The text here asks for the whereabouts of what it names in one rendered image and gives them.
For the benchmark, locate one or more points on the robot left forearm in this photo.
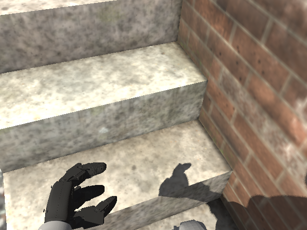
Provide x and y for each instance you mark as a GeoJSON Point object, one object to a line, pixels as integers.
{"type": "Point", "coordinates": [55, 225]}

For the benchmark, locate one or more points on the right robot thigh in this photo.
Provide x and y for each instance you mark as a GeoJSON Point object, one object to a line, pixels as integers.
{"type": "Point", "coordinates": [190, 225]}

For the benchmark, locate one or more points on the left robot hand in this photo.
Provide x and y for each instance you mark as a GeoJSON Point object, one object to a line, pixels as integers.
{"type": "Point", "coordinates": [64, 198]}

